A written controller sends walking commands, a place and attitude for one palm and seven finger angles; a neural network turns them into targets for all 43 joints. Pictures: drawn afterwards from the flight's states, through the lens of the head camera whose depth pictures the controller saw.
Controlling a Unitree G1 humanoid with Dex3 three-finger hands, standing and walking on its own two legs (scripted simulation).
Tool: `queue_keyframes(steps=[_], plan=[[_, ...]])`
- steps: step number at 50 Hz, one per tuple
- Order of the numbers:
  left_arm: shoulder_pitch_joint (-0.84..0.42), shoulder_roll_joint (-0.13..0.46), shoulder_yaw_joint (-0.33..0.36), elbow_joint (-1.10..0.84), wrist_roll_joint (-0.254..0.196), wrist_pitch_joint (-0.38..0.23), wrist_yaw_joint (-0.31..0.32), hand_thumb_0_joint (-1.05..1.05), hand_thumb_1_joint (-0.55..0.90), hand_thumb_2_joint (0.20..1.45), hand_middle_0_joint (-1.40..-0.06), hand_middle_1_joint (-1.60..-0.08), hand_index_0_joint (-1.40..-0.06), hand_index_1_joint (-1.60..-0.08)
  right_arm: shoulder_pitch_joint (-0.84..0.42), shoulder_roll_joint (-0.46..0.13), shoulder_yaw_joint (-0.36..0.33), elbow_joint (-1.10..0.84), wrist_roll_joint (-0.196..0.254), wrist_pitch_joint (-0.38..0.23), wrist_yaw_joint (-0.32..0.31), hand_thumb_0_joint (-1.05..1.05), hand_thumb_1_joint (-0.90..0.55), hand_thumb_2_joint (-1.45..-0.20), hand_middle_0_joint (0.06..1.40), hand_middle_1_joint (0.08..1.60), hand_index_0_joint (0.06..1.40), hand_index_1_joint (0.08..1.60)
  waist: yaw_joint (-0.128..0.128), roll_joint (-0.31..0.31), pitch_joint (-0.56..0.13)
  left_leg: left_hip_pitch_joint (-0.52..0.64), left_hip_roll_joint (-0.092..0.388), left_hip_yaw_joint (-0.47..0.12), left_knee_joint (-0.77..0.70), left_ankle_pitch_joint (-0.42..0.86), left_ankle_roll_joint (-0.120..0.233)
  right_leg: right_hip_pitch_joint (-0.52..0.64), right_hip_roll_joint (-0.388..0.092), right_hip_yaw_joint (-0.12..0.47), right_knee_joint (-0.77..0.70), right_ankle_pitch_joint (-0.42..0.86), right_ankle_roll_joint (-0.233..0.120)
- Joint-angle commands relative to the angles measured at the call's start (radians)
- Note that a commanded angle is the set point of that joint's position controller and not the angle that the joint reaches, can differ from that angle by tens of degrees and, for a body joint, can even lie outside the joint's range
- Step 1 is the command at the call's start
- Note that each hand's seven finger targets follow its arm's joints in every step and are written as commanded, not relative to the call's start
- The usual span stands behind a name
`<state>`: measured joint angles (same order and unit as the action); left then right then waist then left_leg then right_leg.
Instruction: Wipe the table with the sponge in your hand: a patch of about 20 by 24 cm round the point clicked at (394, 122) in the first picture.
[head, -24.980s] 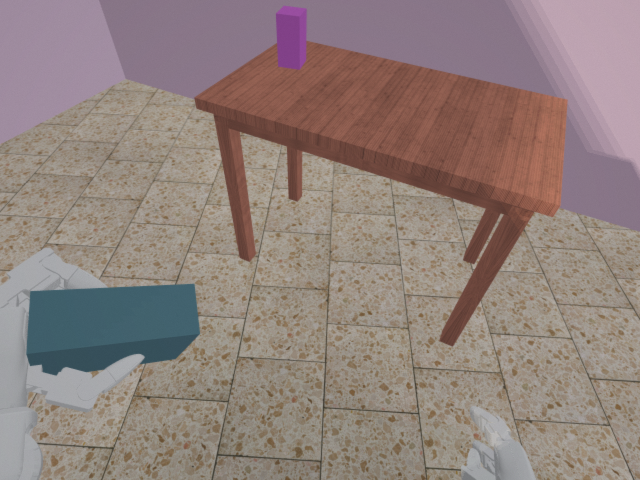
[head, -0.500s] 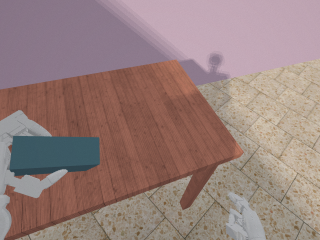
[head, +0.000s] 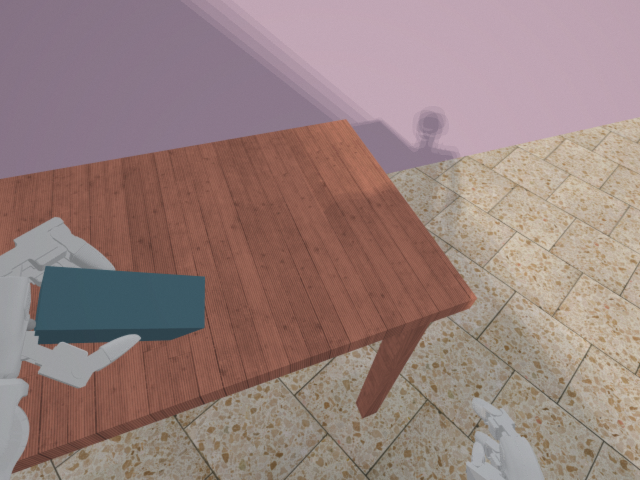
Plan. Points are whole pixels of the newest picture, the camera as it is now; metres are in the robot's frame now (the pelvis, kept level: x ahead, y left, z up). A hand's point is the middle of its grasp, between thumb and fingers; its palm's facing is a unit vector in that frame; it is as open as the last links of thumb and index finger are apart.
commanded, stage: come to a stop and stand still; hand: left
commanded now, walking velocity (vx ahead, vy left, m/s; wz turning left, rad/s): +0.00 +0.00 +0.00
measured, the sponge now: (143, 310) +0.24 +0.21 +0.12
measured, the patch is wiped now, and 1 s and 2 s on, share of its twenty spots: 0.00 0.00 0.00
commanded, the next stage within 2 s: look again from close up in 0.52 s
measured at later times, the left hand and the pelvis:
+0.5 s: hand (83, 291) +0.23 +0.25 +0.16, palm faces +0.38 -0.85 -0.37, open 9.5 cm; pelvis +0.01 +0.00 +0.00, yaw +0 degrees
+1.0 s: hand (64, 305) +0.22 +0.27 +0.15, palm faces +0.37 -0.86 -0.37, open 9.5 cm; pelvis +0.01 +0.02 +0.00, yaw +0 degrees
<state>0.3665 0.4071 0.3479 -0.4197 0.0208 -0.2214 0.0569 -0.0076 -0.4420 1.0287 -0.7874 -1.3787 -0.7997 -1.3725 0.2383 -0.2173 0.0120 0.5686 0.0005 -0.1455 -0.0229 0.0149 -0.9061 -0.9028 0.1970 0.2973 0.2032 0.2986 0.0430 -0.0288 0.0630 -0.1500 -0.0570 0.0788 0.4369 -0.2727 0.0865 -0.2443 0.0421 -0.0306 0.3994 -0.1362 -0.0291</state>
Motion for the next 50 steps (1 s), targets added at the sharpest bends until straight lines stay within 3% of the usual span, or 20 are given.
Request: queue_keyframes(steps=[1,2,3,5,6,8,9,11,12,16,17,21,22,25,27,31,35,36,43,50], plan=[[-0.253,0.129,0.163,0.1,-0.059,-0.088,-0.004,0.0,0.1,1.3,-1.2,-1.6,-1.2,-1.6,-0.073,-0.084,-0.056,-0.137,0.026,-0.08,0.019,0.0,-0.9,-0.9,0.2,0.3,0.2,0.3,-0.005,0.28,-0.273,0.05,0.112,-0.103,-0.049,0.383,-0.118,0.102,-0.061,0.083,0.111,0.121,-0.049],[-0.273,0.14,0.124,-0.088,-0.066,-0.106,-0.012,0.0,0.1,1.3,-1.2,-1.6,-1.2,-1.6,-0.035,-0.099,-0.06,-0.166,0.022,-0.075,0.025,0.0,-0.9,-0.9,0.2,0.3,0.2,0.3,-0.009,0.282,-0.281,0.018,0.157,-0.109,-0.021,0.37,-0.116,0.107,-0.09,0.099,0.12,0.087,-0.037],[-0.161,0.144,0.127,-0.123,-0.075,-0.11,-0.009,0.0,0.1,1.3,-1.2,-1.6,-1.2,-1.6,-0.048,-0.109,-0.058,-0.167,0.021,-0.069,0.036,0.0,-0.9,-0.9,0.2,0.3,0.2,0.3,-0.006,0.234,-0.239,-0.052,0.163,-0.127,-0.04,0.296,-0.101,0.14,-0.095,0.112,0.114,0.092,-0.03],[-0.009,0.105,0.097,-0.176,-0.084,-0.106,0.001,0.0,0.1,1.3,-1.2,-1.6,-1.2,-1.6,-0.068,-0.112,-0.055,-0.174,0.026,-0.061,0.052,0.0,-0.9,-0.9,0.2,0.3,0.2,0.3,0.003,0.052,-0.187,-0.176,0.149,-0.12,-0.063,0.123,-0.07,0.22,-0.109,0.139,0.081,0.102,-0.014],[0.038,0.084,0.089,-0.171,-0.09,-0.101,0.008,0.0,0.1,1.3,-1.2,-1.6,-1.2,-1.6,-0.089,-0.107,-0.05,-0.168,0.032,-0.063,0.055,0.0,-0.9,-0.9,0.2,0.3,0.2,0.3,-0.001,0.015,-0.164,-0.154,0.138,-0.114,-0.073,0.121,-0.074,0.188,-0.1,0.131,0.065,0.107,-0.014],[0.003,0.13,0.123,-0.17,-0.086,-0.1,0.017,0.0,0.1,1.3,-1.2,-1.6,-1.2,-1.6,-0.088,-0.116,-0.049,-0.163,0.026,-0.06,0.043,0.0,-0.9,-0.9,0.2,0.3,0.2,0.3,-0.003,-0.069,-0.138,-0.155,0.138,-0.13,-0.085,0.091,-0.075,0.16,-0.102,0.136,0.03,0.061,-0.008],[-0.015,0.149,0.143,-0.157,-0.085,-0.101,0.021,0.0,0.1,1.3,-1.2,-1.6,-1.2,-1.6,-0.094,-0.117,-0.047,-0.161,0.023,-0.061,0.031,0.0,-0.9,-0.9,0.2,0.3,0.2,0.3,-0.003,-0.076,-0.125,-0.148,0.135,-0.13,-0.087,0.061,-0.069,0.139,-0.106,0.151,0.007,0.024,-0.005],[-0.091,0.215,0.206,-0.196,-0.08,-0.109,0.03,0.0,0.1,1.3,-1.2,-1.6,-1.2,-1.6,-0.115,-0.116,-0.042,-0.15,0.021,-0.062,0.015,0.0,-0.9,-0.9,0.2,0.3,0.2,0.3,-0.01,-0.009,-0.122,-0.111,0.134,-0.134,-0.098,0.076,-0.07,0.108,-0.1,0.153,0.007,0.02,-0.007],[-0.104,0.186,0.184,-0.173,-0.084,-0.114,0.027,0.0,0.1,1.3,-1.2,-1.6,-1.2,-1.6,-0.112,-0.106,-0.037,-0.153,0.019,-0.061,0.008,0.0,-0.9,-0.9,0.2,0.3,0.2,0.3,-0.012,0.008,-0.123,-0.127,0.138,-0.145,-0.106,0.062,-0.066,0.121,-0.106,0.14,0.007,0.006,-0.005],[-0.156,0.203,0.183,-0.261,-0.08,-0.118,0.029,0.0,0.1,1.3,-1.2,-1.6,-1.2,-1.6,-0.125,-0.097,-0.034,-0.153,0.02,-0.079,0.001,0.0,-0.9,-0.9,0.2,0.3,0.2,0.3,-0.013,0.129,-0.171,-0.055,0.125,-0.128,-0.066,0.167,-0.074,0.138,-0.108,0.153,0.019,0.124,-0.011],[-0.147,0.168,0.153,-0.258,-0.082,-0.121,0.029,0.0,0.1,1.3,-1.2,-1.6,-1.2,-1.6,-0.113,-0.096,-0.033,-0.15,0.017,-0.08,0.0,0.0,-0.9,-0.9,0.2,0.3,0.2,0.3,-0.015,0.128,-0.181,-0.063,0.128,-0.136,-0.065,0.181,-0.076,0.157,-0.113,0.137,0.02,0.128,-0.012],[-0.083,0.138,0.126,-0.29,-0.078,-0.108,0.038,0.0,0.1,1.3,-1.2,-1.6,-1.2,-1.6,-0.116,-0.1,-0.039,-0.144,0.019,-0.091,0.012,0.0,-0.9,-0.9,0.2,0.3,0.2,0.3,-0.014,0.116,-0.204,-0.008,0.132,-0.132,-0.051,0.29,-0.095,0.162,-0.103,0.135,0.031,0.211,-0.013],[-0.069,0.112,0.105,-0.271,-0.079,-0.106,0.037,0.0,0.1,1.3,-1.2,-1.6,-1.2,-1.6,-0.102,-0.102,-0.039,-0.144,0.014,-0.085,0.011,0.0,-0.9,-0.9,0.2,0.3,0.2,0.3,-0.015,0.085,-0.2,-0.019,0.139,-0.138,-0.056,0.301,-0.097,0.168,-0.103,0.119,0.031,0.209,-0.011],[-0.039,0.125,0.122,-0.243,-0.076,-0.093,0.042,0.0,0.1,1.3,-1.2,-1.6,-1.2,-1.6,-0.097,-0.111,-0.049,-0.146,0.014,-0.073,0.011,0.0,-0.9,-0.9,0.2,0.3,0.2,0.3,-0.015,0.049,-0.18,-0.048,0.146,-0.14,-0.059,0.297,-0.098,0.182,-0.105,0.125,0.025,0.234,-0.008],[-0.03,0.105,0.11,-0.222,-0.077,-0.089,0.041,0.0,0.1,1.3,-1.2,-1.6,-1.2,-1.6,-0.105,-0.107,-0.042,-0.145,0.012,-0.06,0.009,0.0,-0.9,-0.9,0.2,0.3,0.2,0.3,-0.019,0.062,-0.176,-0.045,0.145,-0.136,-0.071,0.296,-0.104,0.17,-0.098,0.114,0.02,0.219,-0.007],[-0.045,0.141,0.136,-0.268,-0.073,-0.082,0.044,0.0,0.1,1.3,-1.2,-1.6,-1.2,-1.6,-0.125,-0.106,-0.043,-0.157,0.018,-0.051,0.005,0.0,-0.9,-0.9,0.2,0.3,0.2,0.3,-0.018,0.108,-0.172,-0.028,0.149,-0.134,-0.079,0.343,-0.117,0.166,-0.089,0.114,0.033,0.244,-0.007],[-0.047,0.136,0.124,-0.289,-0.076,-0.08,0.042,0.0,0.1,1.3,-1.2,-1.6,-1.2,-1.6,-0.109,-0.111,-0.046,-0.172,0.013,-0.044,0.003,0.0,-0.9,-0.9,0.2,0.3,0.2,0.3,-0.017,0.088,-0.184,-0.056,0.158,-0.147,-0.082,0.334,-0.117,0.204,-0.094,0.104,0.037,0.245,-0.006],[-0.05,0.144,0.131,-0.31,-0.074,-0.079,0.045,0.0,0.1,1.3,-1.2,-1.6,-1.2,-1.6,-0.127,-0.107,-0.042,-0.169,0.016,-0.046,0.002,0.0,-0.9,-0.9,0.2,0.3,0.2,0.3,-0.017,0.126,-0.177,-0.041,0.153,-0.14,-0.089,0.347,-0.125,0.186,-0.085,0.1,0.043,0.234,-0.006],[-0.031,0.127,0.119,-0.271,-0.075,-0.07,0.044,0.0,0.1,1.3,-1.2,-1.6,-1.2,-1.6,-0.107,-0.112,-0.046,-0.167,0.011,-0.039,-0.002,0.0,-0.9,-0.9,0.2,0.3,0.2,0.3,-0.017,0.079,-0.166,-0.076,0.162,-0.151,-0.103,0.29,-0.124,0.208,-0.089,0.09,0.032,0.212,-0.001],[-0.056,0.121,0.103,-0.29,-0.068,-0.072,0.044,0.0,0.1,1.3,-1.2,-1.6,-1.2,-1.6,-0.108,-0.116,-0.049,-0.167,0.012,-0.041,-0.004,0.0,-0.9,-0.9,0.2,0.3,0.2,0.3,-0.016,0.104,-0.153,-0.096,0.166,-0.156,-0.122,0.231,-0.121,0.21,-0.088,0.093,0.036,0.177,0.0]])
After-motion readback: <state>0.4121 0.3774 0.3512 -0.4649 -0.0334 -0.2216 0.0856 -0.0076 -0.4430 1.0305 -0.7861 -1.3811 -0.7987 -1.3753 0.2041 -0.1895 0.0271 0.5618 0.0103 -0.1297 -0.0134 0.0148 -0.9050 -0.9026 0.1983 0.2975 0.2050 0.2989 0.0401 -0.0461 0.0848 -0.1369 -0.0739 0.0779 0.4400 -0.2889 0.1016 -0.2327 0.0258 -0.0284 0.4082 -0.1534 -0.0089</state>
